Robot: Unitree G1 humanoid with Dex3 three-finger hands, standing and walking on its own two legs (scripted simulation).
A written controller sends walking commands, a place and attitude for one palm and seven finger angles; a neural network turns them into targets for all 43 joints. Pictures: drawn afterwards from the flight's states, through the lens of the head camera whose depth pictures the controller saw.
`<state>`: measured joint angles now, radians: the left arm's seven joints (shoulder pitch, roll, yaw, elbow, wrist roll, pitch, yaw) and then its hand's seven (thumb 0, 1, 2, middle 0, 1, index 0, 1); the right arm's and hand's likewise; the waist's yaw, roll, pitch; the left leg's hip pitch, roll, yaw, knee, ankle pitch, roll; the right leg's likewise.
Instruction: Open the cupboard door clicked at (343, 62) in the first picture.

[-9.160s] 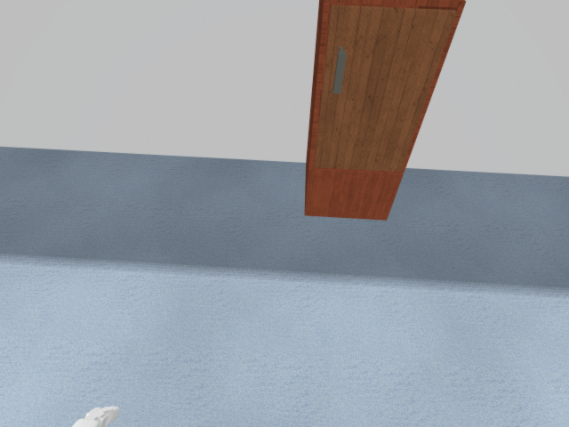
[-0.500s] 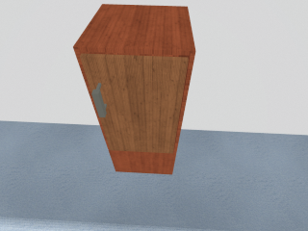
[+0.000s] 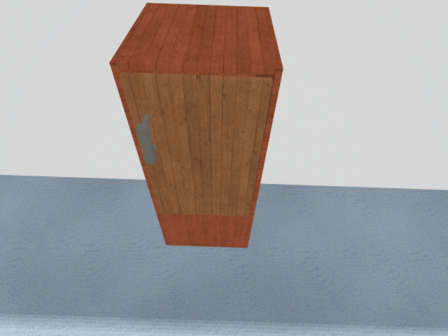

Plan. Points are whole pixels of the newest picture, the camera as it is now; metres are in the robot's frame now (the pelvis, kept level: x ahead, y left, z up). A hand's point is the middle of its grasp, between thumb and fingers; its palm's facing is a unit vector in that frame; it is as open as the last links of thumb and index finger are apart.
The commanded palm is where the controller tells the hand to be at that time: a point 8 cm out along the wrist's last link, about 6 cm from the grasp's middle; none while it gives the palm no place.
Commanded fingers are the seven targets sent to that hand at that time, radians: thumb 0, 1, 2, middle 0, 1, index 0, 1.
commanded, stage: come to a stop and stand still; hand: left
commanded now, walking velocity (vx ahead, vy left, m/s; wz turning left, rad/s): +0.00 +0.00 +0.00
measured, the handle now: (148, 139) +0.58 +0.24 -0.03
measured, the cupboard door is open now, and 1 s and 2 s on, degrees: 0 0 0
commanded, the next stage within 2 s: look again from close up in 0.18 s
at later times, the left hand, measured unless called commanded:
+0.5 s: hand out of the picture -0.01 +0.20 -0.18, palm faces +0.03 -0.98 -0.18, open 7.4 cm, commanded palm none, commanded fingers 0.00 0.90 0.90 -0.20 -0.30 -0.20 -0.30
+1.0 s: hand out of the picture +0.13 +0.22 -0.11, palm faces +0.22 -0.95 -0.23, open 7.3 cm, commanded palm +0.11 +0.27 -0.07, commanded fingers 0.00 0.74 0.83 -0.21 -0.41 -0.21 -0.41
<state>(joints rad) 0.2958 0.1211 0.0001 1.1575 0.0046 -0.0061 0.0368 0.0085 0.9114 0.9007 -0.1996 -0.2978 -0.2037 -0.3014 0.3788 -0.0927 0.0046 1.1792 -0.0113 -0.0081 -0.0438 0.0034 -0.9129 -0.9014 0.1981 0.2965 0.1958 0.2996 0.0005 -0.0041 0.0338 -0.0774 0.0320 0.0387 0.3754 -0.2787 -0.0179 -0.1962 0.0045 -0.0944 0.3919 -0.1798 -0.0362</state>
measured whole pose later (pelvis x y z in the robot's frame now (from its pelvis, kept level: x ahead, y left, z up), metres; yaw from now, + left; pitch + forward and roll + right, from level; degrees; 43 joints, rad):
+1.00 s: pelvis +0.01 +0.03 -0.01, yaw +0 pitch +1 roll +0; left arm 0.43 0.17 0.03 0.45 -0.10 -0.01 0.10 0.03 0.92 0.89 -0.20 -0.31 -0.21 -0.32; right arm 0.37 -0.19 0.01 0.97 0.02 -0.20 -0.08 0.03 -0.93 -0.90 0.20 0.30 0.20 0.30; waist 0.01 0.01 0.00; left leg -0.15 -0.02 0.05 0.49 -0.36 0.02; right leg -0.30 -0.05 -0.07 0.55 -0.28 0.00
